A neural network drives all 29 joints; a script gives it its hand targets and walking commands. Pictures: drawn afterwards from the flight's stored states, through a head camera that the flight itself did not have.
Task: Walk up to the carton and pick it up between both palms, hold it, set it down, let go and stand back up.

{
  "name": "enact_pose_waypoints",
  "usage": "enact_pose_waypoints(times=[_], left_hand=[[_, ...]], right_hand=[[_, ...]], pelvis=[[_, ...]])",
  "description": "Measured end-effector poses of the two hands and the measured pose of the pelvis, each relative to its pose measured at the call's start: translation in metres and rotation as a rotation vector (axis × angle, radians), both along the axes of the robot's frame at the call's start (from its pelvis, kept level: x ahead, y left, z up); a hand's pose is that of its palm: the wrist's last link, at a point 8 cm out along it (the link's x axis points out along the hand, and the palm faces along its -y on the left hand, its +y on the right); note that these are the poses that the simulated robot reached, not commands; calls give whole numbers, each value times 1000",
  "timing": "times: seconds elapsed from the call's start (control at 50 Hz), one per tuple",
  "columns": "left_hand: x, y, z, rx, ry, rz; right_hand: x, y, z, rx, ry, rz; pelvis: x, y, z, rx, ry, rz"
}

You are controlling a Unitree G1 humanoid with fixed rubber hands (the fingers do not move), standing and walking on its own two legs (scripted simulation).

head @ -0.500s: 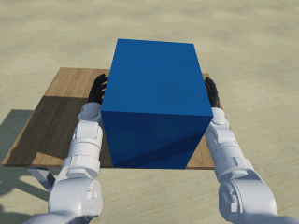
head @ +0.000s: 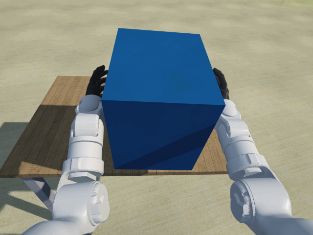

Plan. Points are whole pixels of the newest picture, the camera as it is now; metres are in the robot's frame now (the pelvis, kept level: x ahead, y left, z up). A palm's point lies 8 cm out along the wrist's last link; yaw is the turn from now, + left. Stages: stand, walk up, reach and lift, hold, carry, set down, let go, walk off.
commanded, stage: reach and lift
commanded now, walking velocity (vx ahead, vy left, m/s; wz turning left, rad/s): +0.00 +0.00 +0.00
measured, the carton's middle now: (156, 102) +0.42 +0.01 +0.13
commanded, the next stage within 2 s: hold in 1.30 s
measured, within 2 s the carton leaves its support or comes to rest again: neither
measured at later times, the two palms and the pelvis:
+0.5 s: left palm (95, 90) +0.38 +0.16 +0.20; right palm (228, 86) +0.38 -0.16 +0.22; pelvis +0.00 +0.00 +0.00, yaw +0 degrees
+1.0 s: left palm (96, 78) +0.38 +0.15 +0.23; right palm (236, 75) +0.38 -0.17 +0.25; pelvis +0.00 +0.00 +0.00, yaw +0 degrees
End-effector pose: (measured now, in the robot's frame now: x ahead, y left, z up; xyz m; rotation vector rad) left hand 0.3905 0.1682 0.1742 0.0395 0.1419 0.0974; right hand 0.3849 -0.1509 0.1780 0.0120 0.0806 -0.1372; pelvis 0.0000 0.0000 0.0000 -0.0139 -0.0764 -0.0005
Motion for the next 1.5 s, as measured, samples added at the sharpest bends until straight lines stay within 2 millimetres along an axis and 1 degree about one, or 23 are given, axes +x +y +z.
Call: enact_pose_waypoints(times=[0.2, 0.3, 0.5, 0.64, 0.98, 1.28, 1.5], left_hand=[[-2, -12, 11, 4, 9, -2], [-5, -16, 17, 2, 5, 4], [-14, -10, 29, -17, 1, 23], [-15, -6, 38, -26, 7, 24], [-11, -16, 58, -12, 17, 1], [-9, -10, 71, -27, 14, 8], [-16, -13, 81, -21, 3, -2]], right_hand=[[-1, -12, 16, -5, 8, 2], [-3, -15, 24, -1, 3, 7], [-5, -9, 43, 3, -3, 25], [-5, -5, 55, 6, 3, 26], [-7, -15, 75, 14, 12, 7], [-2, -9, 95, 11, 11, 20], [-10, -12, 106, 14, 1, 15]], pelvis=[[3, -2, 0, 0, -16, 1], [4, -3, 0, 0, -22, 1], [3, -5, 0, -1, -27, 6], [0, -5, -1, -1, -25, 7], [0, -3, -1, -1, -14, -8], [5, -7, -1, -4, -5, -3], [6, -5, -1, -6, -12, -9]])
